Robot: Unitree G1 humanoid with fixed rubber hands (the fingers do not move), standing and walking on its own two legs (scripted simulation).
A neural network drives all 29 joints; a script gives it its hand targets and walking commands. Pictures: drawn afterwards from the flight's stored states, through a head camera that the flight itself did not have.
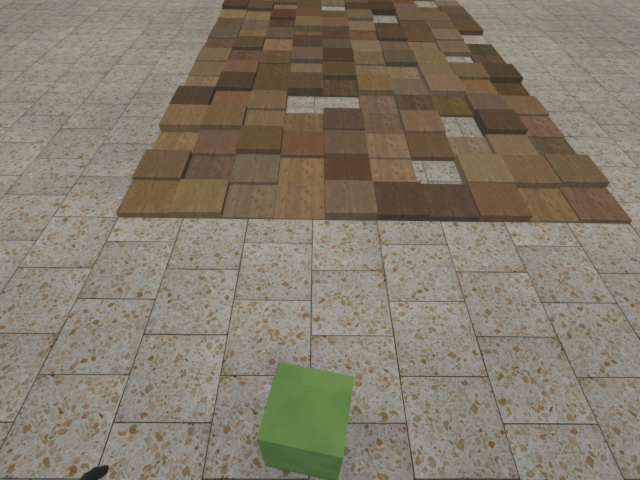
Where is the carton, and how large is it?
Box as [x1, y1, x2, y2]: [257, 362, 353, 479]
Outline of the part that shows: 278,362 257,436 257,441 265,465 327,479 337,479 343,456 353,376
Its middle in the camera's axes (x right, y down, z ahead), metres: -0.03 +0.51 +1.07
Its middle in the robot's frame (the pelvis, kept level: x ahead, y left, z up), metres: +0.41 +0.04 -0.66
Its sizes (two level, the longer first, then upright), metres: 0.210 0.200 0.250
